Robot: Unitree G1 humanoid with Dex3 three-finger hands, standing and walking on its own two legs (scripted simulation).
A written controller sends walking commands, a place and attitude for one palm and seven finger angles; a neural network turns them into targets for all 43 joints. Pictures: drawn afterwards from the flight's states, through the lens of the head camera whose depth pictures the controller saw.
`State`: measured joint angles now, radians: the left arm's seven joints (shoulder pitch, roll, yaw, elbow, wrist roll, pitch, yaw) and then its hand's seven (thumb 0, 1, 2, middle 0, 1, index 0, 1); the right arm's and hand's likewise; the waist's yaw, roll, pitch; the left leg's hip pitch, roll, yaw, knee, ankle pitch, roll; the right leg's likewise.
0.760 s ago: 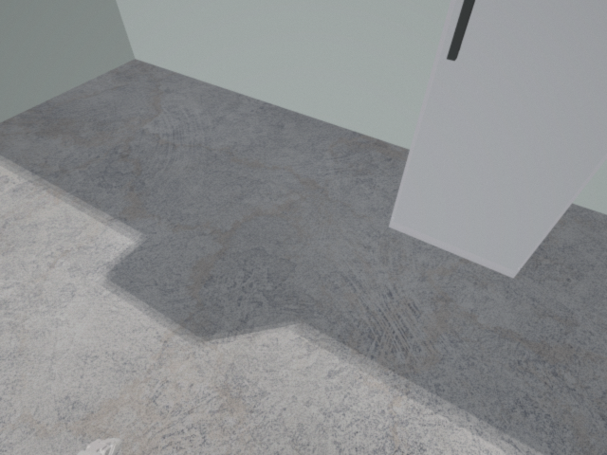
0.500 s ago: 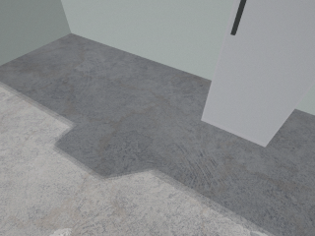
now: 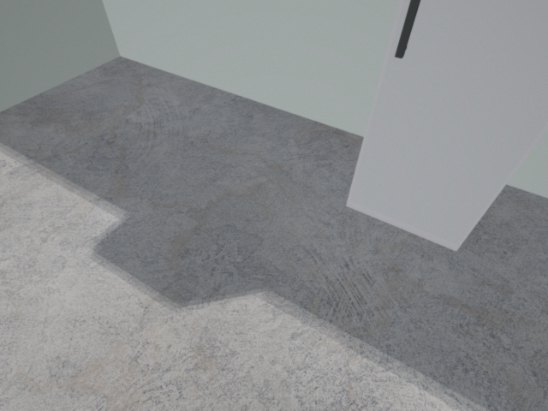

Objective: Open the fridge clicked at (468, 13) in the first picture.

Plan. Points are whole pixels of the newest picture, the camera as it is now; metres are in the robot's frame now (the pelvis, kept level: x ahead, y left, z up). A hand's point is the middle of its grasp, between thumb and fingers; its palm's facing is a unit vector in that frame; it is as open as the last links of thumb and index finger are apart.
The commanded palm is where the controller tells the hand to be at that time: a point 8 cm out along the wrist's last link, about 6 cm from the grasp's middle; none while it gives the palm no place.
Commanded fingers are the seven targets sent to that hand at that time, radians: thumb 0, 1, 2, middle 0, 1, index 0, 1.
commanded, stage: stand and wait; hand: left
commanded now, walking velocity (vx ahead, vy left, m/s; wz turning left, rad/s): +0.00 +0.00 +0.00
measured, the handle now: out of the picture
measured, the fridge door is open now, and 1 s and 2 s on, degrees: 0 0 0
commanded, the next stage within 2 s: look at it before walking up in 0.06 s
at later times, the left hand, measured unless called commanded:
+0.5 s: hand out of the picture +0.07 +0.25 -0.16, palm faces -0.04 -0.94 -0.33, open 7.4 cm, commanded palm none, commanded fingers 0.00 0.90 0.90 -0.20 -0.30 -0.20 -0.30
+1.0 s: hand out of the picture +0.06 +0.22 -0.17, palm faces -0.07 -0.96 -0.26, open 7.4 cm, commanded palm none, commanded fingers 0.00 0.90 0.90 -0.20 -0.30 -0.20 -0.30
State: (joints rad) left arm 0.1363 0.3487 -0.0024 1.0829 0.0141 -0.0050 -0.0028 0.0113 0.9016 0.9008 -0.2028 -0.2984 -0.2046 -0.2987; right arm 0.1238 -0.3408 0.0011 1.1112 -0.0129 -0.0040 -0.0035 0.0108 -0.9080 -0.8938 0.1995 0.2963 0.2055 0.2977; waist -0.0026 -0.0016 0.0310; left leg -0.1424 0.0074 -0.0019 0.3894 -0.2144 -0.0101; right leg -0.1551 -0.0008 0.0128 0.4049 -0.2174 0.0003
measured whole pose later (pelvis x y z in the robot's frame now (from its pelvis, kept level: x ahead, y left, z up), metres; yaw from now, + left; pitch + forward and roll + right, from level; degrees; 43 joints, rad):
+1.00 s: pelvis +0.03 +0.00 -0.01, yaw -4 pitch +0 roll +0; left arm 0.27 0.28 0.01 1.06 0.03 0.02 -0.02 0.01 0.90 0.90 -0.20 -0.30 -0.20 -0.30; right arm 0.19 -0.27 -0.01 1.08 -0.02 0.00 0.00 0.01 -0.91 -0.89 0.20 0.30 0.20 0.30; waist 0.02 0.00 -0.01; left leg -0.17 0.03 0.06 0.50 -0.33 -0.01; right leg -0.22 0.03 0.07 0.53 -0.33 -0.01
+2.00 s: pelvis +0.34 -0.03 -0.03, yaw -34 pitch +0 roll +0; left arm 0.06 0.23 0.06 0.85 0.02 -0.02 -0.02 0.01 0.91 0.90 -0.20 -0.30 -0.20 -0.30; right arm 0.31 -0.23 -0.05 1.01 -0.02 0.02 -0.02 0.01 -0.92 -0.89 0.20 0.30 0.20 0.30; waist -0.05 0.04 0.12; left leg -0.32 0.16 0.20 1.08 -0.55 -0.06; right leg -0.44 -0.03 -0.11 0.70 -0.25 -0.05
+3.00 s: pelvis +0.59 -0.22 -0.01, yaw -30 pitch +0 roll -1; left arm 0.21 0.16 0.05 1.06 0.03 -0.07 0.03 -0.01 0.95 0.90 -0.20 -0.30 -0.20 -0.30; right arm 0.23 -0.17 -0.06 1.06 -0.02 -0.02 -0.02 0.01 -0.92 -0.89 0.19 0.30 0.20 0.30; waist -0.02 0.03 0.02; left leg -0.47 0.11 0.09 0.91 -0.35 -0.02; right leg -0.21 -0.01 -0.22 0.44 -0.24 -0.06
